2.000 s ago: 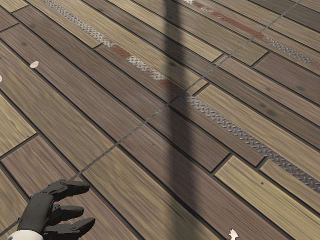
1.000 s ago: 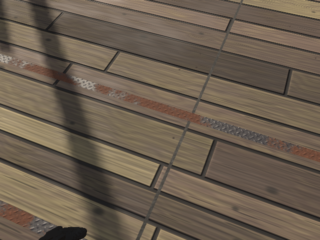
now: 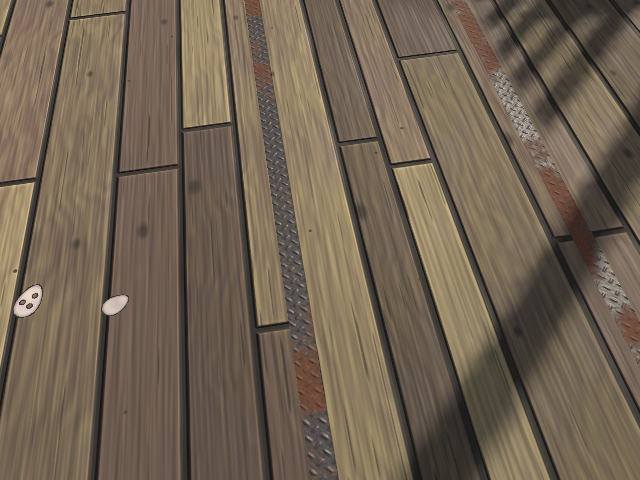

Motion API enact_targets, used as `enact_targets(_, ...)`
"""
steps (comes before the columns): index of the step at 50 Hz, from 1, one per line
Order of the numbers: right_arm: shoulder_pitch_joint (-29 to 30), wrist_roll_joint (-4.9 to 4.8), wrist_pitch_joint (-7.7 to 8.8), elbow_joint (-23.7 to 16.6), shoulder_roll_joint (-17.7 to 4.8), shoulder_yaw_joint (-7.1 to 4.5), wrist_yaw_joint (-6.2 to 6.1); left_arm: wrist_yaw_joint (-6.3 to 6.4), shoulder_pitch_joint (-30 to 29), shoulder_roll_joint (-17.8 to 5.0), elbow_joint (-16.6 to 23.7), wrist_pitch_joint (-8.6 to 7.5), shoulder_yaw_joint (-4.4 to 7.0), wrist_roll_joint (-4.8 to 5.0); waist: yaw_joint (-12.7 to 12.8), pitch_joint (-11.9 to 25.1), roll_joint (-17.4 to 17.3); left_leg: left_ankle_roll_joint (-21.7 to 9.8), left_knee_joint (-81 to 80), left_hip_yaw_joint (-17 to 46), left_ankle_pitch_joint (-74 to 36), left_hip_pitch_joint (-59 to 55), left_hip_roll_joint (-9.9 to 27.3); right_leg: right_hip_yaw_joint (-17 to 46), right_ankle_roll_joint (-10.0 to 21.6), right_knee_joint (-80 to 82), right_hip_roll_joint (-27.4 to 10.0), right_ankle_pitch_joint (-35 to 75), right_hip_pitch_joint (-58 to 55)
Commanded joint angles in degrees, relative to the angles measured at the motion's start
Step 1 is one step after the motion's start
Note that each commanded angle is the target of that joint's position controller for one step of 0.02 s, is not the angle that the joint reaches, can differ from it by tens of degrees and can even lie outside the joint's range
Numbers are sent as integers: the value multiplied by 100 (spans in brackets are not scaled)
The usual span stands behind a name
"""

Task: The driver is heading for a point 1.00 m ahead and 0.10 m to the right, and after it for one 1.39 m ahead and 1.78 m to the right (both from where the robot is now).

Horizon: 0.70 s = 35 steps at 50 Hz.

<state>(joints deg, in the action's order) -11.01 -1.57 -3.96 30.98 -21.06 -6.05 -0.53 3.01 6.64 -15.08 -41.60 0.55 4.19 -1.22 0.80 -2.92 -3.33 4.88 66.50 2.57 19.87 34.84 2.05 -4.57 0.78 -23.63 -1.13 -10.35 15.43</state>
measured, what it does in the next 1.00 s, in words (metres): walks ahead: left foot, then right foot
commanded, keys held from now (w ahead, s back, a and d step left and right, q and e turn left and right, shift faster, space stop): q+shift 0.28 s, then e+shift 0.28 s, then w+e+shift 0.44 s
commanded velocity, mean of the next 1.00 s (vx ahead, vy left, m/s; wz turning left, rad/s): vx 0.24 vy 0.00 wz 0.01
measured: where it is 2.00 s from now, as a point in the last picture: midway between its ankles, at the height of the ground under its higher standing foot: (485, 245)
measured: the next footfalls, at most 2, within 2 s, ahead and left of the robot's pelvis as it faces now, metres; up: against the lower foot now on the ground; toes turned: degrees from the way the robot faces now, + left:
left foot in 0.22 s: +0.03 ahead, +0.16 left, +0.00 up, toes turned +17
right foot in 0.80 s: +0.11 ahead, -0.08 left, +0.00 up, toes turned +0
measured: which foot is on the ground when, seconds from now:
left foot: up 0.00-0.20, down 0.22-0.80, up 0.82-1.00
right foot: down 0.00-0.22, up 0.24-0.78, down 0.80-1.00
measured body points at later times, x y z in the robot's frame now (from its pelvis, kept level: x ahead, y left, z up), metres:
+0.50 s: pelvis +0.02 +0.06 +0.00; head +0.04 +0.09 +0.45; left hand +0.05 +0.37 -0.12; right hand +0.29 -0.12 -0.07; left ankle -0.01 +0.15 -0.74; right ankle +0.10 -0.07 -0.70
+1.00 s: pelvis +0.21 +0.00 +0.00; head +0.23 -0.03 +0.45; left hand +0.19 +0.28 -0.11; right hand +0.39 -0.27 -0.10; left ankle +0.28 +0.14 -0.68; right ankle +0.07 -0.08 -0.74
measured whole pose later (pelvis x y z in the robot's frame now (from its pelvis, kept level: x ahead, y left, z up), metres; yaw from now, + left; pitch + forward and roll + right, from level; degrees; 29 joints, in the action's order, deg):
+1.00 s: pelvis +0.21 +0.00 +0.00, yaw -6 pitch +4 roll +1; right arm -6.0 3.5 1.8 38.2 -17.9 -2.2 3.5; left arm -1.3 29.8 -16.0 -46.2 -1.7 3.1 -0.5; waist 4.5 1.2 -2.5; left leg 3.4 56.9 0.2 14.1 36.8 2.9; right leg 5.5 5.3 -18.6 3.5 -20.9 1.0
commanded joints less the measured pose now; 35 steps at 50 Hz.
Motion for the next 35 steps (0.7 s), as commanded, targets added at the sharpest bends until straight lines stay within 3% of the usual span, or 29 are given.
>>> enact_targets(1,473,9,96,-634,-214,-8,32,8,25,-1099,332,-23,288,-6,212,734,1162,97,-585,-170,16,528,312,870,1208,717,-1553,1374,-1426)
enact_targets(5,378,16,45,-544,-200,-16,102,-119,-172,-1302,355,-23,382,60,108,792,1306,-83,-1691,-550,-37,-527,294,181,1018,632,-1671,1446,-1031)
enact_targets(7,349,6,-34,-510,-256,-69,135,-207,-146,-1335,316,-68,418,162,61,782,1356,-244,-2258,-692,-38,-898,230,7,882,453,-1795,1459,-1047)
enact_targets(9,145,-7,-101,-423,-252,-136,170,-268,-179,-1290,275,-90,432,274,-136,840,1284,-499,-3209,-842,-365,-1473,83,-232,593,-22,-1830,1376,-1053)
enact_targets(10,-158,-2,-106,-292,-322,-211,136,-291,-66,-1129,200,-87,407,321,-273,903,1072,-698,-3779,-832,-755,-2102,-98,-480,311,-578,-1662,1078,-771)
enact_targets(11,-671,10,-74,-144,-761,-390,58,-331,199,-876,119,-86,354,245,-419,899,119,-1045,-4310,-23,-2251,-3228,167,-845,-115,-1845,-1210,139,284)
enact_targets(12,-799,37,-13,-267,-1608,-538,-20,-337,51,-518,502,-108,223,-68,-153,775,-1852,-1870,-4033,2309,-4980,-4271,1574,-898,-641,-3827,-373,-2874,2563)
enact_targets(13,-679,296,216,-427,-1480,-479,82,-259,-543,-697,744,-149,241,-80,-542,1583,-1379,-2684,-4376,3141,-4298,-3872,2028,516,-646,-4708,-60,-2944,2960)
enact_targets(14,-537,293,359,-347,-1235,-399,125,-209,-824,-922,795,-154,292,75,-517,1354,-820,-2475,-4550,2619,-3576,-3737,1722,774,-504,-4888,-138,-2422,3031)
enact_targets(15,-208,182,401,-283,-970,-305,63,-162,-668,-942,698,-151,299,138,-279,1079,-608,-2127,-4538,2055,-3247,-3510,1496,775,-387,-4732,-235,-1835,3088)
enact_targets(16,126,81,374,-320,-608,-172,-6,-118,-417,-998,495,-110,309,96,-139,1045,-348,-1863,-4435,1641,-3234,-3301,1335,776,-388,-4542,-373,-1465,2902)
enact_targets(17,394,74,350,-339,-424,-69,-65,-122,-185,-1012,381,-70,312,60,-2,1087,-373,-1775,-4391,1292,-3586,-2960,1204,681,-433,-4482,-341,-1168,2481)
enact_targets(19,462,203,383,-249,-213,69,-120,-181,108,-832,211,-28,240,99,73,1268,-374,-1728,-4425,844,-3883,-2706,1059,545,-501,-4320,-289,-765,1820)
enact_targets(21,506,286,444,-54,107,210,-122,-236,222,-505,101,3,86,154,80,1212,-316,-1588,-4481,401,-3479,-2574,879,554,-512,-3267,-413,-484,1274)
enact_targets(22,507,324,460,34,156,239,-115,-269,167,-395,96,19,22,165,11,1118,-387,-1563,-4528,268,-3217,-2460,855,527,-507,-2790,-431,-413,977)
enact_targets(23,475,365,469,113,62,219,-104,-294,61,-414,146,39,0,179,-85,984,-490,-1608,-4597,254,-2949,-2346,917,495,-493,-2507,-418,-424,779)
enact_targets(24,454,392,465,180,-107,174,-91,-307,-21,-574,223,63,28,200,-161,825,-562,-1688,-4652,307,-2688,-2260,1020,444,-473,-2390,-370,-550,710)
enact_targets(26,398,354,404,269,-489,48,-88,-316,-131,-939,398,102,121,259,-290,473,-593,-1856,-4695,551,-2298,-2303,1305,328,-415,-2478,-270,-1028,1042)
enact_targets(27,373,318,372,307,-523,28,-95,-321,-135,-982,460,113,139,278,-320,355,-524,-1902,-4673,670,-2266,-2395,1447,340,-380,-2519,-295,-1226,1234)
enact_targets(28,372,283,348,336,-491,26,-106,-330,-110,-944,500,123,136,282,-326,295,-451,-1922,-4622,743,-2371,-2516,1559,343,-351,-2536,-325,-1375,1373)
enact_targets(29,191,234,342,373,-522,-8,-113,-347,-52,-855,517,131,108,306,-428,424,-395,-1929,-4832,881,-1311,-2738,1684,279,-279,-2591,-355,-1428,1526)
enact_targets(31,-47,117,430,476,-608,-55,-104,-424,-167,-775,631,99,82,361,-542,271,-445,-1857,-5331,1421,1229,-3020,1915,297,-38,-2652,-470,-1636,1990)
enact_targets(32,-48,82,498,506,-612,-67,-96,-461,-214,-746,674,65,76,375,-521,154,-429,-1786,-5481,1549,1709,-3150,1974,328,93,-2583,-517,-1744,2170)
enact_targets(35,167,40,663,533,-560,-105,-22,-532,33,-631,590,-68,54,411,-298,104,-200,-1554,-5608,1042,1389,-3239,1865,228,407,-2068,-583,-1763,1806)
Keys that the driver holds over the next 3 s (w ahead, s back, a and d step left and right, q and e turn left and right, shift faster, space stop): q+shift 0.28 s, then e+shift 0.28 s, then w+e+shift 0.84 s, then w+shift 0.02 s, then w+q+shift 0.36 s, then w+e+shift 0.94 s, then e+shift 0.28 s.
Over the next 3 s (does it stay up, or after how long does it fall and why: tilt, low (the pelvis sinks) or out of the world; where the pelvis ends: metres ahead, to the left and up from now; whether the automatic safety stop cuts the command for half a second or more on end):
stays up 1.71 -0.96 -0.03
